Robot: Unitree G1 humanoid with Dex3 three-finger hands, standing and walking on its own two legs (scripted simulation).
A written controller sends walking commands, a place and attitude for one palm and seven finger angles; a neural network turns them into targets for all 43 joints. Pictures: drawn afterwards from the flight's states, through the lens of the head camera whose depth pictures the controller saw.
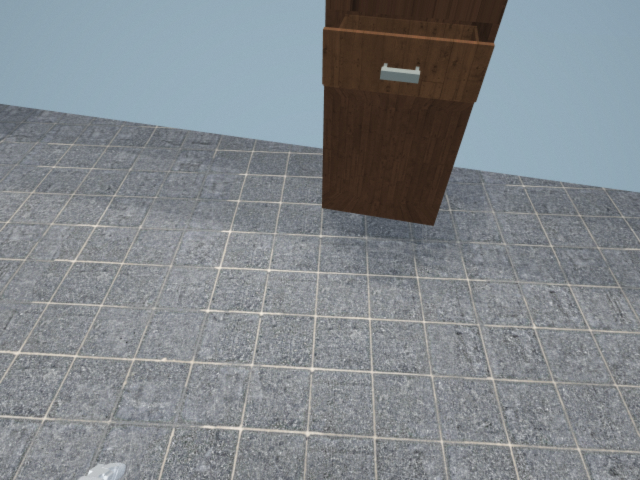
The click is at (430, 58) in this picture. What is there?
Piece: drawer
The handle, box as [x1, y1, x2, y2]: [380, 63, 419, 83]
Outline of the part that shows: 381,68 381,79 417,83 419,71 418,67 416,66 414,70 390,68 386,66 387,63 384,63 384,65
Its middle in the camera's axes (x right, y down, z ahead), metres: +0.22 -0.47 +1.09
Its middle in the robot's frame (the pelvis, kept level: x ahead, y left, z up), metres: +1.14 -0.17 -0.01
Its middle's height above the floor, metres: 0.76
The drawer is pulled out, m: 0.15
